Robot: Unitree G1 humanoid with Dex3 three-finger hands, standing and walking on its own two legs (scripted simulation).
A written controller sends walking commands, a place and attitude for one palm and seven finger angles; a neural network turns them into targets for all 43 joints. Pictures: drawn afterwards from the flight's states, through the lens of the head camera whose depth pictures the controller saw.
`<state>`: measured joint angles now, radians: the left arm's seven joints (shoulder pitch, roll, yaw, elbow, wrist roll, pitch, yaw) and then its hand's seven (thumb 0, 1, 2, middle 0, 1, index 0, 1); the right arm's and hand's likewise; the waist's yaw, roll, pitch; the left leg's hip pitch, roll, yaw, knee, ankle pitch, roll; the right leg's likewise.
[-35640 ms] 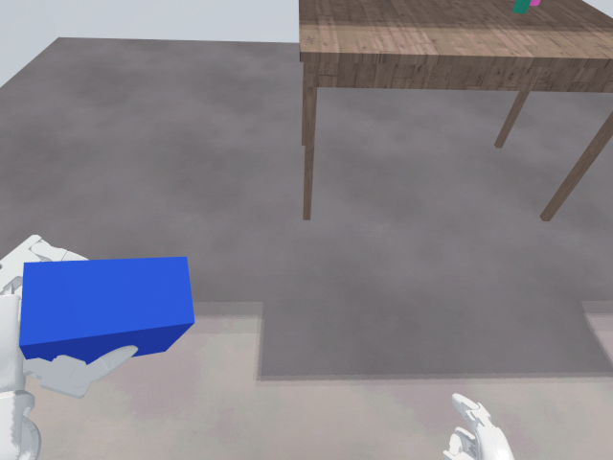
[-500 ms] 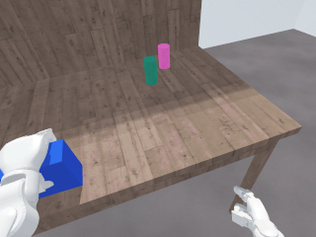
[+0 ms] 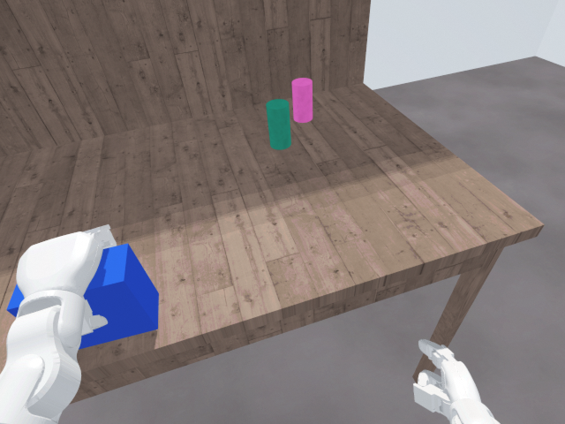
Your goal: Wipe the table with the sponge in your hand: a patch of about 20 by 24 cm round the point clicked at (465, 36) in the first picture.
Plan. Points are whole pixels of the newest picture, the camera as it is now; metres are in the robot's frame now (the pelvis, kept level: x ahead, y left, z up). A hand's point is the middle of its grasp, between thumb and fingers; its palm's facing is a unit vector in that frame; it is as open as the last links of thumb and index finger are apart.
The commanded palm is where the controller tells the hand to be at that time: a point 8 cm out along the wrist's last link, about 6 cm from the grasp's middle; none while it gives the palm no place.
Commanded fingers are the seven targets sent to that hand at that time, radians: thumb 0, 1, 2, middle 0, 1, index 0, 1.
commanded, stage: lift the sponge slowly off the table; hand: left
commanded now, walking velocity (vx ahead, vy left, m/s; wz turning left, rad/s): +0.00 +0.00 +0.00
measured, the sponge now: (101, 308) +0.24 +0.31 +0.06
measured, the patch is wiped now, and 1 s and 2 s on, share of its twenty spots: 1.00 1.00 1.00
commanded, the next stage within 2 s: bring the sponge back beside the body in 1.68 s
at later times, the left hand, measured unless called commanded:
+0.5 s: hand (87, 283) +0.23 +0.29 +0.13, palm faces +0.08 -0.07 -0.99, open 10.3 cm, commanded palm +0.20 +0.29 +0.20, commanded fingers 0.00 0.10 1.30 -1.20 -1.60 -1.20 -1.60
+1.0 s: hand (73, 263) +0.24 +0.30 +0.16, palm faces +0.11 -0.06 -0.99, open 10.3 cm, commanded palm +0.20 +0.29 +0.24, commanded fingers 0.00 0.10 1.30 -1.20 -1.60 -1.20 -1.60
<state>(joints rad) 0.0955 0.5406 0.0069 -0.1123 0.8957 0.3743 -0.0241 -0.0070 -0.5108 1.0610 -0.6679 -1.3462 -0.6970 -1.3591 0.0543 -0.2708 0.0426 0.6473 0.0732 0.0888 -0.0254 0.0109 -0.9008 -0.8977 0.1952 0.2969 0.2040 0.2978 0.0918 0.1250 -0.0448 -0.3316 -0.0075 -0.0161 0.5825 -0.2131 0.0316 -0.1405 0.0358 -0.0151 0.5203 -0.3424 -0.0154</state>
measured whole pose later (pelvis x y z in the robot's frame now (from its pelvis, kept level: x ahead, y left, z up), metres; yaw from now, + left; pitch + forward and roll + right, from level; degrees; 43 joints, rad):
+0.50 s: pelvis -0.01 -0.01 +0.00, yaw +1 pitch -4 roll -2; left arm 0.03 0.56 -0.02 -0.11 0.87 0.36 -0.06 -0.01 -0.53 1.06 -0.70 -1.31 -0.73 -1.33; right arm 0.01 -0.27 0.05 0.67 0.06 0.06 -0.04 0.01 -0.90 -0.90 0.20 0.30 0.20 0.30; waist 0.12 0.12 -0.01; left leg -0.27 0.00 -0.03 0.52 -0.18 0.02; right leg -0.07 0.05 -0.03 0.46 -0.31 -0.03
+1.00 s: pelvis -0.01 -0.01 +0.01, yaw +1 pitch -5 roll -2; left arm -0.06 0.61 0.02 -0.09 0.84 0.35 -0.13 0.00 -0.53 1.06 -0.70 -1.31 -0.73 -1.32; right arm 0.02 -0.29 0.05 0.68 0.07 0.05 -0.05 0.01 -0.90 -0.90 0.20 0.30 0.20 0.30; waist 0.12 0.13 0.00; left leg -0.25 0.00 -0.04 0.50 -0.16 0.01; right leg -0.06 0.05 -0.03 0.45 -0.29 -0.03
